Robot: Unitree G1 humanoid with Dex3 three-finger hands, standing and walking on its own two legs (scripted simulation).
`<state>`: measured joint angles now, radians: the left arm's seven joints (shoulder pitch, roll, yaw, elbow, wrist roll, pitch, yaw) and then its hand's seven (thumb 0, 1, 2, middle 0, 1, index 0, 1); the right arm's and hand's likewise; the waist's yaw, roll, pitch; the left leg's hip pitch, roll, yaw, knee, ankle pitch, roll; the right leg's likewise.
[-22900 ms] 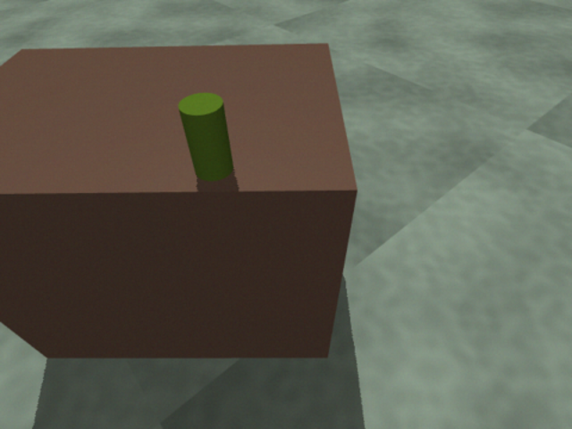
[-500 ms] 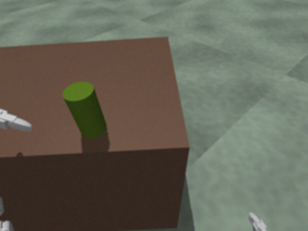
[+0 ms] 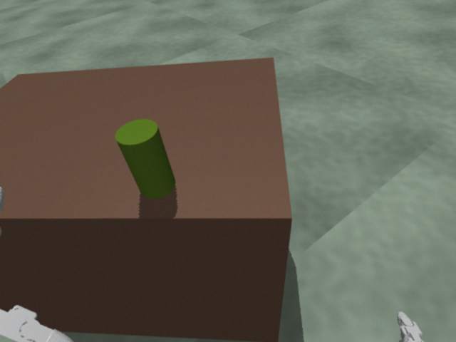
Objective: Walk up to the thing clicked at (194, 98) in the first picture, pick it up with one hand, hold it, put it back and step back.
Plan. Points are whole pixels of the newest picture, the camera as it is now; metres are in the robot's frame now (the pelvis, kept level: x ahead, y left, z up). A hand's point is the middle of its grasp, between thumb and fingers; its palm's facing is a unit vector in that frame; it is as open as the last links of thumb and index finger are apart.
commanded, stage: sink last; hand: left
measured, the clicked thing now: (148, 160) +0.45 +0.20 +0.11
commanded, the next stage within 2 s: home in 0.36 s
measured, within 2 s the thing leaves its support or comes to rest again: neither
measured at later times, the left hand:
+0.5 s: hand (4, 251) +0.19 +0.26 +0.22, palm faces +0.44 -0.77 -0.45, open 17.6 cm
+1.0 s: hand (126, 340) +0.17 +0.20 -0.01, palm faces +0.13 -0.96 -0.25, open 17.7 cm
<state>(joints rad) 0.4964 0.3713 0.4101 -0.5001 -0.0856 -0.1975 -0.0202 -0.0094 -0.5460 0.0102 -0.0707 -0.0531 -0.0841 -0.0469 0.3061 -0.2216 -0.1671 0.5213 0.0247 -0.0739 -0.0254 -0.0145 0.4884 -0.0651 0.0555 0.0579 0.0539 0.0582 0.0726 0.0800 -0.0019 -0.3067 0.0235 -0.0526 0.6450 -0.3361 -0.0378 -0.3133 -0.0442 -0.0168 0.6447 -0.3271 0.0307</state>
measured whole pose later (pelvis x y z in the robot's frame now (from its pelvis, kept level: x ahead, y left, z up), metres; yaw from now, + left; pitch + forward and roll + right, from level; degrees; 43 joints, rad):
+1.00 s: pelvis +0.01 +0.01 +0.01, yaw +0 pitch +1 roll +0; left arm 0.51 0.20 0.08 0.07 -0.02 -0.21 0.01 -0.01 -0.59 0.02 -0.04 -0.05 -0.05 -0.04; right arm 0.23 -0.18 -0.04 0.56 0.01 -0.14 -0.04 0.00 -0.74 -0.81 0.18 0.28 0.18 0.28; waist 0.02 0.01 0.04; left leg -0.29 0.01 -0.04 0.59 -0.31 -0.03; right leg -0.30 -0.05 -0.01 0.59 -0.30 0.04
